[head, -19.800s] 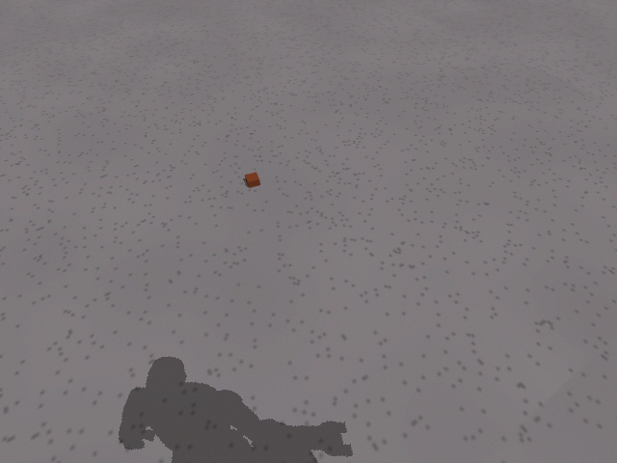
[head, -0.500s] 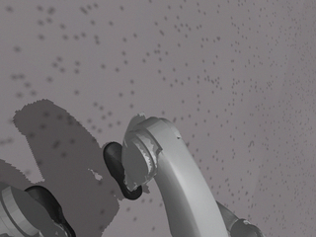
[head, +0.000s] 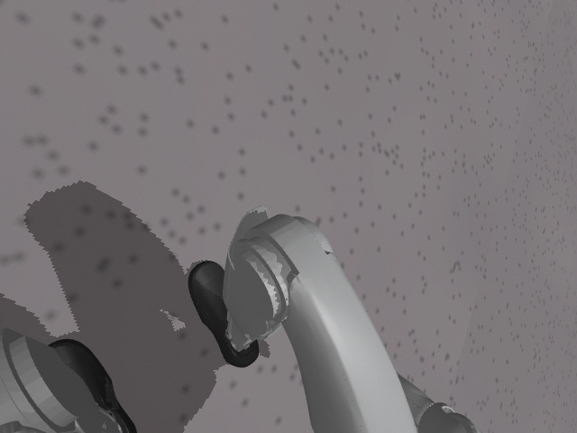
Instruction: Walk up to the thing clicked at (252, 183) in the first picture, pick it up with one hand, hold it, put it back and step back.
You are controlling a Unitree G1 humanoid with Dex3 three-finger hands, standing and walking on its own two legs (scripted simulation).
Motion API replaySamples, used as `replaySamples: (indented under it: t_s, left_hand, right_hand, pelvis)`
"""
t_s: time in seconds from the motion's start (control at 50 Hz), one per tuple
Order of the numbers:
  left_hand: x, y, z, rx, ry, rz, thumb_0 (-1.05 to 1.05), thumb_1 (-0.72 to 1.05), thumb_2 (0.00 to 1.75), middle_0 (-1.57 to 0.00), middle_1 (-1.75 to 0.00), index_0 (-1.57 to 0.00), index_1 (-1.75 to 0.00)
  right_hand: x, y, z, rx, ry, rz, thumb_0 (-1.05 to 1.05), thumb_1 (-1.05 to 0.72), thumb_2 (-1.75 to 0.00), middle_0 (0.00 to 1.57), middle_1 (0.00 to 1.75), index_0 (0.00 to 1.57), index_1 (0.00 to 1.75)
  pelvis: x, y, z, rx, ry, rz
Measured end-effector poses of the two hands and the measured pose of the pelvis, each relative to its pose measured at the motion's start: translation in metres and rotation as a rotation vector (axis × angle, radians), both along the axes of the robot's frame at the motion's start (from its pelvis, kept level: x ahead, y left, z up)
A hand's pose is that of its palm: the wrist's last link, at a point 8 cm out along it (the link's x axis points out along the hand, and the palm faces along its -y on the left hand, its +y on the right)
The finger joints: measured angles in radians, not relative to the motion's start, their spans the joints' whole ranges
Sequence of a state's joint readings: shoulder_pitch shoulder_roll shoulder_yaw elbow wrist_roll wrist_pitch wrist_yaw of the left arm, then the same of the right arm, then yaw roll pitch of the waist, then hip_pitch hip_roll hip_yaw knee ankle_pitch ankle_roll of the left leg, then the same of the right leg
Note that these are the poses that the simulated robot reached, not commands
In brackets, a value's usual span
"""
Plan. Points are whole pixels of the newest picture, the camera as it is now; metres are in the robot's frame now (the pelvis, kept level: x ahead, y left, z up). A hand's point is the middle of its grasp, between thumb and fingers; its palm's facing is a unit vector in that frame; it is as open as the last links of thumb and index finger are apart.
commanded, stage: close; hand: left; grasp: from above
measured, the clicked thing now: out of the picture +0.46 +0.43 -0.30
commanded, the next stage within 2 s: none
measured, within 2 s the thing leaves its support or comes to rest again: neither
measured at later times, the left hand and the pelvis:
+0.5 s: hand out of the picture +0.44 +0.41 -0.26, palm faces -0.31 -0.31 -0.90, open 9.8 cm; pelvis +0.00 +0.00 +0.00, yaw +1 degrees
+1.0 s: hand out of the picture +0.44 +0.41 -0.27, palm faces -0.32 -0.31 -0.90, open 10.8 cm; pelvis +0.00 +0.00 +0.00, yaw +0 degrees
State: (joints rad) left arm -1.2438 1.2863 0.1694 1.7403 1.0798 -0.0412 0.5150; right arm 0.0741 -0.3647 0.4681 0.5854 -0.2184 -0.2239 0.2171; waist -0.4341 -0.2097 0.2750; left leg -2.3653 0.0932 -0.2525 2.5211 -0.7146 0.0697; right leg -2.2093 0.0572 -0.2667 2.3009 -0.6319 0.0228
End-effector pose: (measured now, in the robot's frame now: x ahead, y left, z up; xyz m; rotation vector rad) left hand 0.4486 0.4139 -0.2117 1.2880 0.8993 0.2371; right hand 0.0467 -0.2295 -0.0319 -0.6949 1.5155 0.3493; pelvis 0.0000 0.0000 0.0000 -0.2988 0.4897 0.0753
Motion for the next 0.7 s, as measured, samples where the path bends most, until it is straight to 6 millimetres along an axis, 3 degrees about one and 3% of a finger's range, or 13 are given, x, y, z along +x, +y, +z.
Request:
replaySamples:
  t_s: [0.7]
  left_hand:
    - [-0.0019,0.0031,0.0084,0.01,0.019,0.007,0.0,0.11,0.67,-0.45,-1.01,-0.53,-0.92]
  right_hand:
    - [-0.003,-0.0034,-0.0044,0.003,-0.001,-0.015,0.0,-0.9,-0.9,0.2,0.3,0.2,0.3]
  pelvis:
    - [-0.0001,-0.0018,-0.0003,0.008,-0.002,0.004]
